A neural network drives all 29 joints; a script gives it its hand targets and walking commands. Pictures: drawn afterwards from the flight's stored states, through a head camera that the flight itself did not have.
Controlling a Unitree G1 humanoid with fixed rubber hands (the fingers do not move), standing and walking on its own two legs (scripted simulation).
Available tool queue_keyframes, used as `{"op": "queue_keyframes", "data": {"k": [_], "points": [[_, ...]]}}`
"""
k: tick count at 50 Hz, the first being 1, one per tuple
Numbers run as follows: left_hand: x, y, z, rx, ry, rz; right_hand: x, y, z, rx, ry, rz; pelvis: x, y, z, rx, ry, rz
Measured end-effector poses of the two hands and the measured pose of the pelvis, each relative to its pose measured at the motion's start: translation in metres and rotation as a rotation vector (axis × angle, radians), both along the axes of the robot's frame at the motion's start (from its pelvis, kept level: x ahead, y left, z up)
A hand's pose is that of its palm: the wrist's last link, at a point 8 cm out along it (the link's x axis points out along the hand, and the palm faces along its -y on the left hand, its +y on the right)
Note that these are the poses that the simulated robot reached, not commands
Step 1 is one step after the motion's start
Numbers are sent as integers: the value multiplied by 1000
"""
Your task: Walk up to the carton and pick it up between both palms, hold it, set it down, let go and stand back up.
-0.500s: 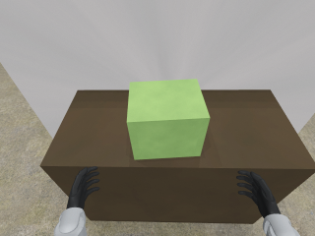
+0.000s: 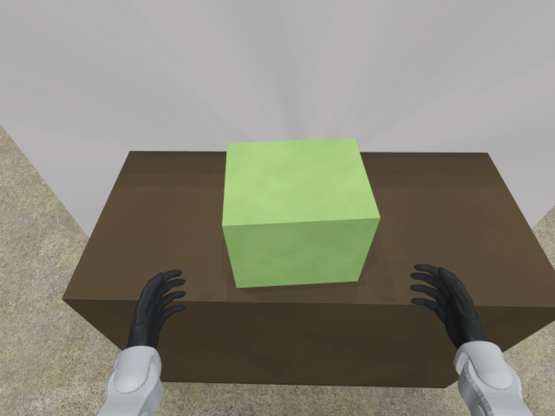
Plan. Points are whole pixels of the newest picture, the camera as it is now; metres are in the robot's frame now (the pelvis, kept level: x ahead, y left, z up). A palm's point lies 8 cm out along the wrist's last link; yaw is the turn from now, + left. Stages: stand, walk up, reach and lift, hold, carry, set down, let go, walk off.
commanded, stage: reach and lift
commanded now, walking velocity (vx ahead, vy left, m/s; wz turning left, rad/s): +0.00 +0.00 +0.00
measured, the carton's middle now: (294, 214) +0.48 -0.01 -0.02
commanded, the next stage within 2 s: none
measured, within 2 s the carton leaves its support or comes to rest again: neither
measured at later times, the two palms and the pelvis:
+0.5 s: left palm (163, 265) +0.33 +0.19 +0.04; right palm (460, 253) +0.33 -0.24 +0.06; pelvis +0.00 +0.00 +0.00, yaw +0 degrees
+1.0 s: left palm (180, 205) +0.41 +0.17 +0.08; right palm (450, 192) +0.41 -0.23 +0.11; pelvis +0.01 +0.00 +0.00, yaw +0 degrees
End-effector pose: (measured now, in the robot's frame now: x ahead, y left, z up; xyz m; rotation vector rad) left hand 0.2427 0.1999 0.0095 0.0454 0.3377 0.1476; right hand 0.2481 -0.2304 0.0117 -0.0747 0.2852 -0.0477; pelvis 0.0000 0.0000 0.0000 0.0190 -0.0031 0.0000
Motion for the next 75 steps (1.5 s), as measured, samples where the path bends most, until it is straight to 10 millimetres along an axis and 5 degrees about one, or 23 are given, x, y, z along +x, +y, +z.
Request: {"op": "queue_keyframes", "data": {"k": [17,61,70,75], "points": [[61,-14,25,1,14,-49,65,-5,46,1,-84,16,3,0,1,-2,7,-1],[198,-37,87,33,-1,-40,195,3,113,47,-74,-24,10,-5,0,-1,118,-3],[216,-32,89,40,-3,-18,214,8,112,44,-46,-23,14,-6,-1,-1,177,-2],[215,-29,70,39,21,-24,214,4,94,27,-26,-32,16,-7,-1,-1,196,-3]]}}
